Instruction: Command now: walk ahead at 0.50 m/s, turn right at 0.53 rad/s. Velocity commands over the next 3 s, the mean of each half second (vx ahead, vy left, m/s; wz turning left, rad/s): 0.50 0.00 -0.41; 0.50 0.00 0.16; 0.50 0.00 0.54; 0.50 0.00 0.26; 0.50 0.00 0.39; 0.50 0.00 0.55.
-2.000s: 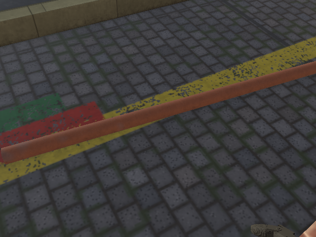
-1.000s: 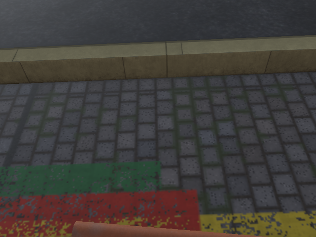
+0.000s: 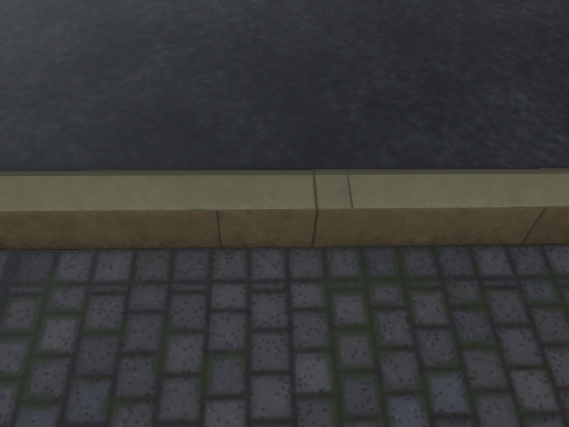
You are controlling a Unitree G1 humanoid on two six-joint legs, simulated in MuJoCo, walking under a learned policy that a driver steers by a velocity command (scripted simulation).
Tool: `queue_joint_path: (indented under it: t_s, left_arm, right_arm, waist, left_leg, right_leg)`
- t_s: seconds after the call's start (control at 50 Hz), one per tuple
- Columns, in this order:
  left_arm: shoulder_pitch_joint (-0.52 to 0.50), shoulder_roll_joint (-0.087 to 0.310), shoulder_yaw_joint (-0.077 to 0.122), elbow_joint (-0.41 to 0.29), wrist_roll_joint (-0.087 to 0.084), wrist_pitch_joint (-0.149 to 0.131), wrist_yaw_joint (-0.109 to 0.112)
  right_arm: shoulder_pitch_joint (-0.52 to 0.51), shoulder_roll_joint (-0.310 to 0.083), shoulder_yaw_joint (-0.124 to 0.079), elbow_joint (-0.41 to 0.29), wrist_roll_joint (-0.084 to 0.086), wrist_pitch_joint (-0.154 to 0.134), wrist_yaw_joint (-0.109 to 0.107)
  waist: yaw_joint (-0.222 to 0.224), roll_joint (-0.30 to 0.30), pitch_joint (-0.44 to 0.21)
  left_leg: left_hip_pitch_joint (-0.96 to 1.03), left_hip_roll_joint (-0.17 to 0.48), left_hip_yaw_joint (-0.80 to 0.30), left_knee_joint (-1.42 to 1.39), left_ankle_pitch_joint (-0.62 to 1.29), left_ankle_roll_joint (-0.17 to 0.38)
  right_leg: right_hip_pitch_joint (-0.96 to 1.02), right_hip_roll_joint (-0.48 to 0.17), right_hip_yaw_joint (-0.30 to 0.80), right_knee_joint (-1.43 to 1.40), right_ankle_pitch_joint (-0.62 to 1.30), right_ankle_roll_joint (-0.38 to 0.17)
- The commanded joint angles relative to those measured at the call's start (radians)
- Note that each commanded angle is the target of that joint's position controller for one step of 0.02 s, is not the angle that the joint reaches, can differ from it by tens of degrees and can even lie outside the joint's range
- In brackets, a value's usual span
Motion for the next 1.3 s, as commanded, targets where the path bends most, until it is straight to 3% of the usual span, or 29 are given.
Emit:
queue_joint_path:
  t_s: [0.02,0.06,0.08,0.12,0.18,0.24,0.28,0.3,0.32,0.34,0.36,0.38,0.46,0.54,0.66,0.68,0.7,0.72,0.74,0.8,0.88,1.04,1.14,1.18,1.2,1.22,1.24,1.26,1.3]
  left_arm:
    - [0.186,0.134,0.047,0.044,-0.015,-0.004,0.035]
    - [0.086,0.126,0.034,0.015,-0.003,-0.005,0.035]
    - [0.142,0.148,0.041,0.04,0.005,-0.023,0.031]
    - [0.121,0.167,0.046,0.058,-0.02,-0.045,0.022]
    - [0.117,0.15,0.044,0.065,-0.022,-0.058,0.011]
    - [0.19,0.169,0.053,0.082,-0.014,-0.046,0.031]
    - [0.22,0.162,0.053,0.088,-0.009,-0.03,0.034]
    - [0.227,0.13,0.046,0.088,-0.017,-0.029,0.033]
    - [0.323,0.055,0.028,0.085,-0.041,-0.028,0.04]
    - [0.361,0.077,0.021,0.102,-0.049,-0.023,0.054]
    - [0.33,0.111,0.023,0.1,-0.024,-0.014,0.054]
    - [0.229,0.143,0.026,0.085,-0.002,-0.006,0.038]
    - [0.09,0.082,0.009,0.034,0.03,0.015,-0.02]
    - [-0.004,0.036,-0.028,-0.008,0.015,0.013,-0.045]
    - [0.021,0.096,-0.013,0.007,0.023,-0.016,-0.023]
    - [0.162,0.143,0.004,0.05,0.038,-0.031,-0.01]
    - [0.287,0.255,0.025,0.054,0.056,-0.04,0.006]
    - [0.301,0.299,0.041,0.067,0.018,-0.025,0.016]
    - [0.197,0.221,0.021,0.041,0.008,-0.02,0.017]
    - [0.06,0.09,-0.015,0.027,0.0,-0.039,0.017]
    - [0.119,0.089,-0.012,0.071,-0.004,-0.065,0.029]
    - [0.161,0.1,-0.006,0.122,-0.004,-0.065,0.04]
    - [0.175,0.147,0.005,0.127,0.002,-0.041,0.049]
    - [0.139,0.162,0.009,0.099,-0.007,-0.025,0.042]
    - [0.181,0.033,-0.019,0.06,0.016,-0.03,0.032]
    - [0.169,0.064,-0.016,0.015,0.012,-0.033,0.025]
    - [0.066,0.078,-0.014,-0.004,0.016,-0.037,0.018]
    - [0.018,0.072,-0.016,-0.024,0.017,-0.044,0.012]
    - [0.046,0.04,-0.022,-0.029,0.038,-0.027,0.008]
  right_arm:
    - [-0.154,-0.101,-0.021,-0.165,-0.039,-0.024,0.006]
    - [-0.129,-0.087,-0.012,-0.174,-0.05,0.003,0.018]
    - [-0.143,-0.092,-0.017,-0.18,-0.059,0.007,0.017]
    - [-0.216,-0.09,-0.008,-0.241,-0.056,0.001,0.023]
    - [-0.218,-0.096,-0.004,-0.232,-0.04,-0.005,0.032]
    - [-0.205,-0.148,-0.014,-0.216,-0.039,-0.018,0.028]
    - [-0.05,-0.19,-0.033,-0.137,-0.065,-0.043,0.022]
    - [0.047,-0.209,-0.035,-0.106,-0.083,-0.055,0.019]
    - [0.147,-0.222,-0.034,-0.099,-0.089,-0.052,0.019]
    - [0.196,-0.22,-0.043,-0.082,-0.076,-0.039,0.024]
    - [0.141,-0.237,-0.061,-0.086,-0.057,-0.034,0.019]
    - [0.056,-0.172,-0.046,-0.101,-0.05,-0.029,0.018]
    - [0.047,-0.151,-0.033,-0.029,-0.027,-0.039,0.018]
    - [0.011,-0.144,-0.037,0.009,-0.021,-0.035,0.032]
    - [0.098,-0.152,-0.049,0.077,-0.014,-0.008,0.045]
    - [0.108,-0.114,-0.037,0.078,-0.018,-0.008,0.047]
    - [0.122,-0.027,-0.014,0.031,-0.013,-0.01,0.046]
    - [0.159,-0.079,-0.032,0.035,-0.014,0.001,0.033]
    - [0.12,-0.127,-0.045,0.048,-0.028,0.013,0.031]
    - [0.103,-0.08,-0.042,0.085,-0.03,0.031,0.043]
    - [0.038,-0.05,-0.041,0.074,-0.038,0.053,0.051]
    - [-0.238,-0.016,-0.015,-0.022,-0.043,0.057,0.073]
    - [-0.104,-0.048,-0.029,0.004,-0.05,0.062,0.048]
    - [0.123,-0.119,-0.065,0.069,-0.061,0.043,0.031]
    - [0.114,-0.256,-0.095,0.069,-0.061,0.04,0.019]
    - [0.142,-0.299,-0.108,0.052,-0.028,0.053,0.023]
    - [0.09,-0.252,-0.101,0.043,-0.021,0.064,0.018]
    - [0.062,-0.19,-0.084,0.042,-0.019,0.073,0.013]
    - [0.011,-0.115,-0.057,0.029,-0.014,0.069,0.007]
  waist:
    - [0.035,0.073,-0.027]
    - [-0.019,0.044,-0.006]
    - [0.001,-0.002,-0.017]
    - [-0.02,-0.026,-0.011]
    - [-0.005,-0.067,-0.028]
    - [0.005,-0.042,-0.01]
    - [-0.051,0.051,-0.064]
    - [-0.092,0.104,-0.109]
    - [-0.066,0.225,-0.241]
    - [-0.093,0.156,-0.328]
    - [-0.087,0.149,-0.338]
    - [-0.072,0.039,-0.261]
    - [-0.021,0.04,-0.105]
    - [0.0,0.103,-0.106]
    - [0.029,0.017,-0.089]
    - [0.085,-0.071,-0.157]
    - [0.113,-0.304,-0.25]
    - [0.097,-0.355,-0.268]
    - [0.056,-0.2,-0.167]
    - [-0.018,-0.145,-0.067]
    - [-0.034,-0.103,-0.089]
    - [-0.001,-0.103,-0.021]
    - [-0.059,-0.136,-0.117]
    - [-0.174,-0.061,-0.226]
    - [-0.097,0.182,-0.226]
    - [-0.114,0.148,-0.337]
    - [-0.111,0.04,-0.209]
    - [-0.103,0.037,-0.139]
    - [-0.029,-0.04,-0.108]
  left_leg:
    - [-0.381,0.032,-0.082,-0.092,-0.052,-0.002]
    - [-0.199,0.005,-0.021,-0.318,-0.045,-0.033]
    - [-0.254,-0.004,-0.021,-0.252,0.019,-0.033]
    - [-0.159,-0.001,-0.035,-0.538,0.31,-0.039]
    - [0.106,-0.04,-0.026,-0.769,0.593,-0.033]
    - [0.096,-0.008,-0.08,-0.911,0.631,-0.038]
    - [0.23,-0.015,-0.064,-0.996,0.617,-0.028]
    - [0.381,0.053,-0.101,-0.95,0.707,-0.007]
    - [0.633,0.302,-0.305,-0.754,1.135,0.121]
    - [0.694,0.386,-0.444,-0.78,1.051,0.231]
    - [0.6,0.393,-0.541,-0.886,0.605,0.29]
    - [0.446,0.325,-0.506,-0.973,0.324,0.274]
    - [0.144,0.243,-0.343,-1.094,0.319,0.227]
    - [0.023,0.138,-0.124,-1.139,0.369,0.16]
    - [-0.04,0.115,-0.093,-0.971,0.272,0.105]
    - [-0.083,0.041,-0.033,-0.746,0.29,0.084]
    - [-0.267,-0.071,0.06,-0.409,-0.012,0.037]
    - [-0.394,-0.128,0.005,-0.222,-0.182,0.051]
    - [-0.413,-0.054,-0.066,-0.167,-0.109,0.071]
    - [-0.329,0.011,-0.055,-0.242,0.066,0.051]
    - [-0.36,0.009,-0.029,-0.238,0.152,0.028]
    - [-0.313,-0.003,0.058,-0.593,0.32,0.028]
    - [-0.075,-0.134,0.159,-0.647,0.138,0.134]
    - [0.25,-0.139,0.076,-0.817,0.205,0.196]
    - [0.41,0.162,-0.303,-0.805,0.535,0.285]
    - [0.493,0.268,-0.677,-0.965,0.385,0.432]
    - [0.404,0.256,-0.608,-1.027,0.176,0.416]
    - [0.342,0.223,-0.567,-1.05,0.125,0.39]
    - [0.182,0.137,-0.426,-1.015,0.272,0.325]
  right_leg:
    - [0.286,-0.297,0.477,-0.375,0.123,-0.056]
    - [0.091,-0.25,0.404,-0.455,0.165,-0.06]
    - [0.152,-0.268,0.427,-0.449,0.241,-0.082]
    - [0.042,-0.199,0.372,-0.491,0.059,-0.036]
    - [-0.075,-0.169,0.381,-0.498,-0.132,0.027]
    - [0.089,-0.192,0.446,-0.393,-0.232,0.075]
    - [0.152,-0.119,0.376,-0.085,-0.127,0.112]
    - [0.037,-0.045,0.307,0.167,-0.332,0.136]
    - [-0.178,0.008,0.267,0.496,-0.727,0.175]
    - [-0.31,-0.019,0.266,0.628,-0.692,0.189]
    - [-0.355,-0.078,0.25,0.684,-0.592,0.189]
    - [-0.338,-0.125,0.236,0.653,-0.536,0.189]
    - [-0.272,-0.187,0.201,0.466,-0.494,0.199]
    - [-0.087,-0.219,0.103,0.104,-0.321,0.201]
    - [0.221,-0.171,0.039,-0.136,-0.274,0.174]
    - [0.367,-0.23,0.121,-0.192,-0.358,0.151]
    - [0.531,-0.523,0.488,-0.342,-0.534,0.095]
    - [0.501,-0.617,0.747,-0.466,-0.608,0.027]
    - [0.407,-0.556,0.614,-0.455,-0.659,0.05]
    - [0.256,-0.429,0.304,-0.502,-0.339,0.109]
    - [0.309,-0.419,0.133,-0.485,0.024,0.093]
    - [0.32,-0.407,-0.061,-0.48,0.145,0.103]
    - [0.365,-0.422,-0.14,-0.106,0.668,0.128]
    - [0.171,-0.385,-0.146,0.343,0.349,0.177]
    - [-0.141,-0.236,-0.135,0.702,-0.612,0.223]
    - [-0.34,-0.142,0.077,0.838,-0.65,0.238]
    - [-0.431,-0.202,0.12,0.865,-0.548,0.239]
    - [-0.503,-0.209,0.092,0.951,-0.48,0.231]
    - [-0.498,-0.241,0.102,1.011,-0.433,0.233]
